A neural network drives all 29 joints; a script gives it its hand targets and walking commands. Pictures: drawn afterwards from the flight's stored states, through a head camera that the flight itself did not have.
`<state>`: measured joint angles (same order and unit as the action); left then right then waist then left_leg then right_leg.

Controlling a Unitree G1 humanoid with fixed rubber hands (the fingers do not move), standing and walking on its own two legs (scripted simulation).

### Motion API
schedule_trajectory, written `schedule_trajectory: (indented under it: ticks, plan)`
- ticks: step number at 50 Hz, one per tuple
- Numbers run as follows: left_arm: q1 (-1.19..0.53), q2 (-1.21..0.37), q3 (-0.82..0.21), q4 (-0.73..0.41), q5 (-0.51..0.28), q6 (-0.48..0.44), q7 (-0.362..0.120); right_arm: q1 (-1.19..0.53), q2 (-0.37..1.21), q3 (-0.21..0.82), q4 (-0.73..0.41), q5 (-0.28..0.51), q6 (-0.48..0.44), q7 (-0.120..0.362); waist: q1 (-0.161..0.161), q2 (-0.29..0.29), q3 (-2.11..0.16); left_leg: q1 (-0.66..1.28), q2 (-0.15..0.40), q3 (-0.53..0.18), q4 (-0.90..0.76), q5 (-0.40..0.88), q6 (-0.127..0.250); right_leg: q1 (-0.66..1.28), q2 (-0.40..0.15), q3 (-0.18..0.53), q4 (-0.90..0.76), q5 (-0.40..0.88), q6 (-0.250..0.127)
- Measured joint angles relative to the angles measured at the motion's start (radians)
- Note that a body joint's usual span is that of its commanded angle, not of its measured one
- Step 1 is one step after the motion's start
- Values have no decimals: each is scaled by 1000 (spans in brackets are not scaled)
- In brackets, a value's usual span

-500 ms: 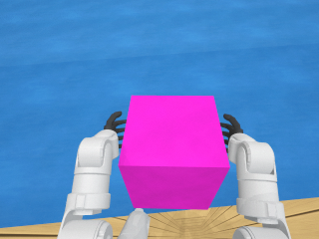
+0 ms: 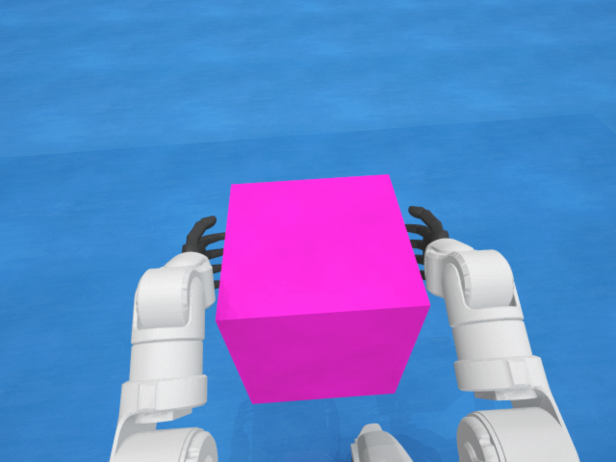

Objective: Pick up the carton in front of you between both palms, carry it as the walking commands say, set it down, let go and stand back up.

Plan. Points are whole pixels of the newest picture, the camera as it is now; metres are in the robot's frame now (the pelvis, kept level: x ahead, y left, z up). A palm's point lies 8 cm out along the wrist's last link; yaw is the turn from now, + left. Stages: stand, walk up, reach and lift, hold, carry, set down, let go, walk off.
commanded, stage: carry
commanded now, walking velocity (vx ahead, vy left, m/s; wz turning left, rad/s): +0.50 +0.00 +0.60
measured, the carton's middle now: (317, 294) +0.35 -0.02 +0.02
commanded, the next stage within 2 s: none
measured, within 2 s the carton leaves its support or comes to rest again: neither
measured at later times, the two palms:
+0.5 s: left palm (162, 175) +0.64 +0.24 +0.00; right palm (310, 143) +0.72 -0.05 +0.00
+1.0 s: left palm (167, 83) +0.93 +0.26 +0.03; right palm (293, 67) +0.98 -0.04 +0.04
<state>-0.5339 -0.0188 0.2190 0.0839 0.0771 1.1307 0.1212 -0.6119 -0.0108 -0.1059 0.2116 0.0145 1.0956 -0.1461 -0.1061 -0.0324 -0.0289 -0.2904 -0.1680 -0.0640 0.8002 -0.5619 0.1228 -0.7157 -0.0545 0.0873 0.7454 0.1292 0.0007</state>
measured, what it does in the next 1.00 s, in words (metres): goes down: right foot 0.11 m lower, then left foot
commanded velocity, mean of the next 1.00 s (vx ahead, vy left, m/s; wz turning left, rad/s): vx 0.50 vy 0.00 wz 0.07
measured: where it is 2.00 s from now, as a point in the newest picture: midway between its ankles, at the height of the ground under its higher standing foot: (247, 233)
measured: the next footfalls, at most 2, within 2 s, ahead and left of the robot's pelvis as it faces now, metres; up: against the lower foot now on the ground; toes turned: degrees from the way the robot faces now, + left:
right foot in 0.12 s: +0.28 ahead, -0.13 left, -0.11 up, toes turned +3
left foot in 0.52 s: +0.52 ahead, +0.12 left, -0.11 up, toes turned +16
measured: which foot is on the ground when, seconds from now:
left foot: down 0.00-0.16, up 0.18-0.50, down 0.52-1.00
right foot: up 0.00-0.10, down 0.12-0.52, up 0.54-1.00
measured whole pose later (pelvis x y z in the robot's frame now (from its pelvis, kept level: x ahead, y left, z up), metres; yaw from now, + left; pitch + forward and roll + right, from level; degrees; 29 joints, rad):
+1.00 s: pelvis +0.65 +0.05 -0.08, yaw +11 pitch +4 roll -1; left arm -0.44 -0.09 0.20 -0.07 0.10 1.20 0.12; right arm -0.45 0.09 -0.19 -0.04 -0.08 1.18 -0.11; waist -0.03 0.00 -0.12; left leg -0.02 -0.01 0.09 0.34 -0.40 0.04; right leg -0.55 -0.02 -0.14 0.51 -0.04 -0.02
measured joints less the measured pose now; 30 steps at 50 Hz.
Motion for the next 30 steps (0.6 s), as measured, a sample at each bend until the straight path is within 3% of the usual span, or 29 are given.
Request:
schedule_trajectory:
  ticks: [5, 6, 8, 10, 12, 17, 22, 26, 27, 28, 30]
  plan:
    - [-39, 13, -3, -30, -13, 8, 2, -9, 13, -25, -65, -15, 10, -1, 18, -29, -23, 70, -13, -43, 202, -221, -13, 213, 23, -78, -409, 279, -12]
    - [-51, 10, -7, -21, -10, 7, 2, -10, 8, -32, -70, -14, 13, 1, 25, -23, -35, 66, -4, -30, 296, -202, -19, 272, 23, -104, -426, 179, -15]
    - [-77, -2, -15, 13, -2, -8, 8, -25, -15, -42, -58, -6, 12, 4, 56, 32, -60, -12, 45, -7, 537, -178, -37, 285, 53, -135, -332, -236, -27]
    - [-88, -12, -25, 52, -4, -13, 18, -22, -32, -55, -41, 9, 19, 4, 78, 58, -54, -131, 77, 9, 717, -110, -46, 228, 59, -165, -187, -288, -58]
    - [-59, -23, -30, 52, -13, -3, 28, 2, -28, -62, -46, 9, 40, 4, 97, 58, -38, -237, 110, 40, 741, -20, -56, 234, 48, -180, -126, -356, -56]
    - [7, -33, -25, -32, -42, -12, 46, 34, 9, -70, -117, -15, 47, 2, 156, 64, 29, -431, 190, 65, 461, 134, -96, 327, 30, -199, -131, -454, -44]
    - [24, -35, -12, -61, -71, -53, 44, 86, 58, -87, -206, -57, 22, 4, 192, 55, 41, -431, 203, 96, 15, 345, -93, 473, 20, -214, -203, -526, -22]
    - [6, -17, -20, -64, -81, -59, 37, 90, 72, -89, -236, -77, 14, 7, 181, 42, 19, -277, 161, 183, -288, 519, -71, 561, 4, -226, -136, -626, 6]
    - [-7, -2, -25, -58, -84, -60, 33, 81, 76, -89, -229, -82, 6, 7, 168, 27, 18, -260, 148, 196, -277, 523, -27, 548, -13, -221, -48, -646, 8]
    - [-23, 14, -28, -44, -88, -61, 28, 71, 78, -86, -219, -90, -2, 7, 155, 12, 23, -260, 140, 201, -231, 484, -10, 511, -15, -189, 75, -652, 8]
    - [-39, 30, -34, -16, -89, -52, 23, 63, 78, -82, -192, -96, -1, 8, 134, 10, 28, -232, 140, 198, -200, 407, -9, 414, 13, -133, 311, -640, -6]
